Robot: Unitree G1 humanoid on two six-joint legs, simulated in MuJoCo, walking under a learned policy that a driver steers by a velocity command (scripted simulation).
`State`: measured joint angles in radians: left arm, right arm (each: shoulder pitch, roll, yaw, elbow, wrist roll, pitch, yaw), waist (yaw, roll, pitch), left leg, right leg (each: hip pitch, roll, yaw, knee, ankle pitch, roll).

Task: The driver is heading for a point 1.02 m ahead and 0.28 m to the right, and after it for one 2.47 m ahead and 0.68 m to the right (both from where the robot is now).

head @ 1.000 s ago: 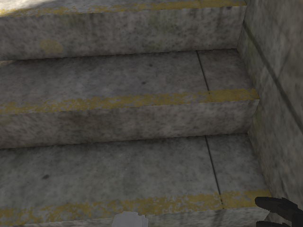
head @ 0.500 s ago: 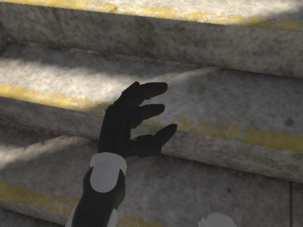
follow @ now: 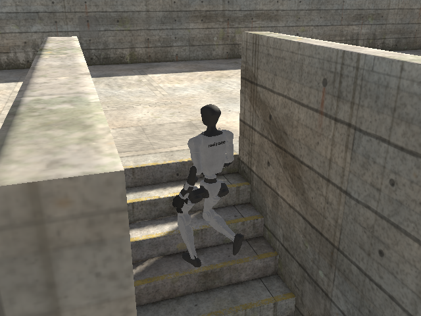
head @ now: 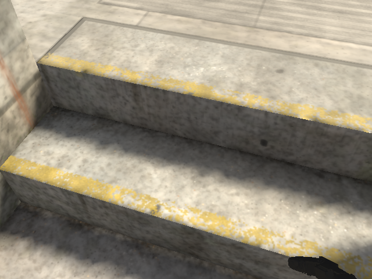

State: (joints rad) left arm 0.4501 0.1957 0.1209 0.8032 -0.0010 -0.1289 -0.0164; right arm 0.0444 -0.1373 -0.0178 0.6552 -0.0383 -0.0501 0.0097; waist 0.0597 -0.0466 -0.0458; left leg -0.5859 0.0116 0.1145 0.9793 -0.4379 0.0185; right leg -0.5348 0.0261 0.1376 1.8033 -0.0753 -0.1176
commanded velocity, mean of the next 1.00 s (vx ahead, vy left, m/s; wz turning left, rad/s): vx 1.00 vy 0.00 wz -0.58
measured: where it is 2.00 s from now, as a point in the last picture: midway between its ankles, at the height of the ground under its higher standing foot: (369, 21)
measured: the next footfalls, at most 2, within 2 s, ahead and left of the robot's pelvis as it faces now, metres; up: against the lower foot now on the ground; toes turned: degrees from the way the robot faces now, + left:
right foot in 0.26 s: +0.32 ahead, -0.10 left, +0.18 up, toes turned -8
left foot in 0.58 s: +0.65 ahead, -0.06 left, +0.36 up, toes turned -30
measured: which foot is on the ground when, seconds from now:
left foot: down 0.00-0.26, up 0.28-0.56, down 0.58-0.96, up 0.98-1.00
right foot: up 0.00-0.24, down 0.26-0.60, up 0.62-0.94, down 0.96-1.00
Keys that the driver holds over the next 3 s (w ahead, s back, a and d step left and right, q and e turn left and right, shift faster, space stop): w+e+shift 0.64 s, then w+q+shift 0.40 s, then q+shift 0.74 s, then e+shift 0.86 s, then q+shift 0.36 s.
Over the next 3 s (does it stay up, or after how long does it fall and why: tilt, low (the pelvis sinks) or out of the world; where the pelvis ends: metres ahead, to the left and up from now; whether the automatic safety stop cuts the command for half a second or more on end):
stays up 1.18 -0.58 0.60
